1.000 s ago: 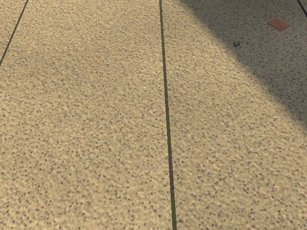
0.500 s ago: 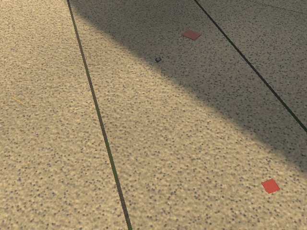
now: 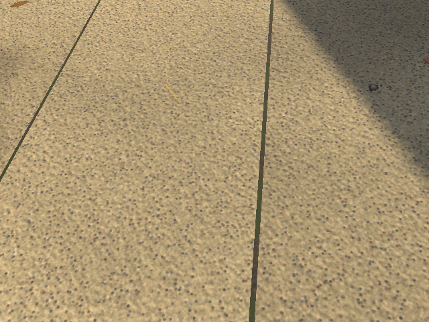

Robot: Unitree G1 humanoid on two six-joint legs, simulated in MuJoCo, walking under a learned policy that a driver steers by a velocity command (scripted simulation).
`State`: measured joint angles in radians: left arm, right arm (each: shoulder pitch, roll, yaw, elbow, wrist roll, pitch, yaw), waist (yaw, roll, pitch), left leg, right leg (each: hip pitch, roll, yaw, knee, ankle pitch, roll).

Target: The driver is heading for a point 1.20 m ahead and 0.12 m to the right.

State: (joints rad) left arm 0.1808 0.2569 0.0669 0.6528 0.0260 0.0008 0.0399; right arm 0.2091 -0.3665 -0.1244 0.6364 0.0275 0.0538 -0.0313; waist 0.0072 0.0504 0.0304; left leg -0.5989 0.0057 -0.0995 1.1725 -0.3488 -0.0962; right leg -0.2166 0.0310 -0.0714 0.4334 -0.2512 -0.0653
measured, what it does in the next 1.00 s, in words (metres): walks ahead, turning right: left foot, then right foot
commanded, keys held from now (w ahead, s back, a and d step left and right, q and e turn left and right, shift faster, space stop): w+q+shift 0.04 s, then w+shift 0.24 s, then w+e+shift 0.72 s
